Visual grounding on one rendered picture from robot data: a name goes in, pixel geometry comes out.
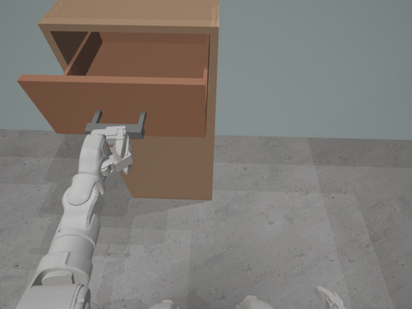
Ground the left robot forearm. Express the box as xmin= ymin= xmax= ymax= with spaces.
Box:
xmin=15 ymin=173 xmax=106 ymax=309

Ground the cabinet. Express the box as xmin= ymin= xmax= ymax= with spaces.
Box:
xmin=38 ymin=0 xmax=220 ymax=200

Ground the left robot hand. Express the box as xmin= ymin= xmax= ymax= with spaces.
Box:
xmin=78 ymin=126 xmax=133 ymax=182

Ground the handle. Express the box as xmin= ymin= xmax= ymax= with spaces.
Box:
xmin=84 ymin=110 xmax=147 ymax=140

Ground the drawer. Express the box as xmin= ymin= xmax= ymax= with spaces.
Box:
xmin=17 ymin=32 xmax=210 ymax=138

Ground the right robot hand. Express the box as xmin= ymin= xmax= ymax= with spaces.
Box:
xmin=315 ymin=286 xmax=346 ymax=309

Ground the right robot shin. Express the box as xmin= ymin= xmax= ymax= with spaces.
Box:
xmin=243 ymin=295 xmax=257 ymax=301

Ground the left robot upper arm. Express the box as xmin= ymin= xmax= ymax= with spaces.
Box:
xmin=19 ymin=283 xmax=91 ymax=309

